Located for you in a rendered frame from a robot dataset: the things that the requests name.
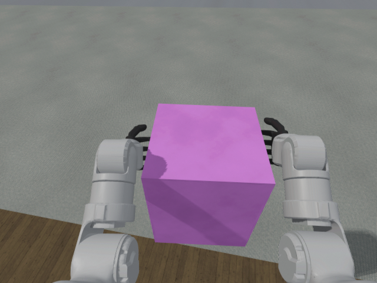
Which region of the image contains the robot left hand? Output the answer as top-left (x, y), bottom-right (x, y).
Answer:
top-left (126, 124), bottom-right (150, 170)

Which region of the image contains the left robot forearm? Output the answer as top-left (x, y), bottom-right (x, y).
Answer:
top-left (71, 139), bottom-right (143, 273)

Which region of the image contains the right robot upper arm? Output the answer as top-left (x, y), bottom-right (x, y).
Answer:
top-left (278, 231), bottom-right (377, 283)

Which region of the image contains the robot right hand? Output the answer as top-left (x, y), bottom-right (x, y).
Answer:
top-left (261, 117), bottom-right (288, 166)

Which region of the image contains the right robot forearm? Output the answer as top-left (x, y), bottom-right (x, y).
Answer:
top-left (272, 133), bottom-right (355, 275)

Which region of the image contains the left robot upper arm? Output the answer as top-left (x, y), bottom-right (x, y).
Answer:
top-left (53, 233), bottom-right (139, 283)

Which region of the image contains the carton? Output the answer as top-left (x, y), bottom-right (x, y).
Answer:
top-left (141, 104), bottom-right (276, 246)

